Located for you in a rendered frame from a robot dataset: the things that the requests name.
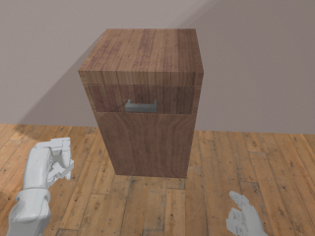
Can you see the robot left hand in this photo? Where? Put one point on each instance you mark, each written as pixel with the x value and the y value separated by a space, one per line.
pixel 37 172

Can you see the robot left forearm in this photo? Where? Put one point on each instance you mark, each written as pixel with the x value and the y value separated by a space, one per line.
pixel 31 214

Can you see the robot right hand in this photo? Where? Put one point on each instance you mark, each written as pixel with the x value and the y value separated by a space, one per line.
pixel 240 222

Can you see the drawer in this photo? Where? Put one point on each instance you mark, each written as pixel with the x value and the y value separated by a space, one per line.
pixel 170 99

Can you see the cabinet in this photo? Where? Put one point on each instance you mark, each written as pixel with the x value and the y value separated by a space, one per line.
pixel 146 144

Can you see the handle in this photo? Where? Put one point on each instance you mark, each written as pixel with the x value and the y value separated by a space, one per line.
pixel 141 107

